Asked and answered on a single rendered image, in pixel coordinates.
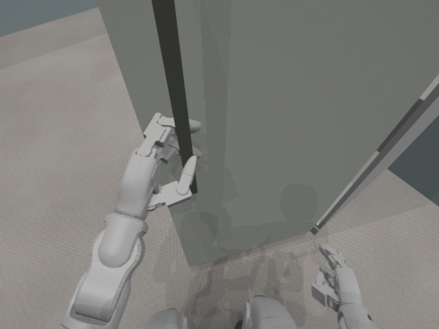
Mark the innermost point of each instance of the robot left hand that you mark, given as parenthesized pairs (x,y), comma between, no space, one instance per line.
(142,173)

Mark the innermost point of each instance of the robot thigh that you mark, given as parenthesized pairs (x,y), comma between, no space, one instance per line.
(167,319)
(266,313)

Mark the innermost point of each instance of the robot right thigh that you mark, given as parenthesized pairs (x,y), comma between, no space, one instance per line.
(266,313)

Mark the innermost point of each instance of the handle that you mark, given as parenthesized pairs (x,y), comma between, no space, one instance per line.
(166,24)

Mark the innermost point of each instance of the robot right forearm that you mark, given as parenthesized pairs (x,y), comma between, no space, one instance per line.
(354,316)

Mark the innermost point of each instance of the fridge door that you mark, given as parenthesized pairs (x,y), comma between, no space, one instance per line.
(294,97)

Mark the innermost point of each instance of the robot left forearm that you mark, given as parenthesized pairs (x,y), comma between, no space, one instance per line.
(101,294)

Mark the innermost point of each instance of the robot left thigh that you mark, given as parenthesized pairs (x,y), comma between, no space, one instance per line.
(167,319)

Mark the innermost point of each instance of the robot right hand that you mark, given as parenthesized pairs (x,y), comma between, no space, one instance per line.
(343,285)

